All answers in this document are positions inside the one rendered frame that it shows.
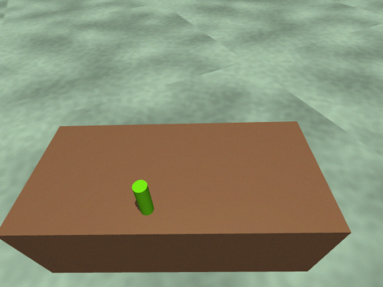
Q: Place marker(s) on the can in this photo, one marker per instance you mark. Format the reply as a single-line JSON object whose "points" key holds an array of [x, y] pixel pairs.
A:
{"points": [[143, 198]]}

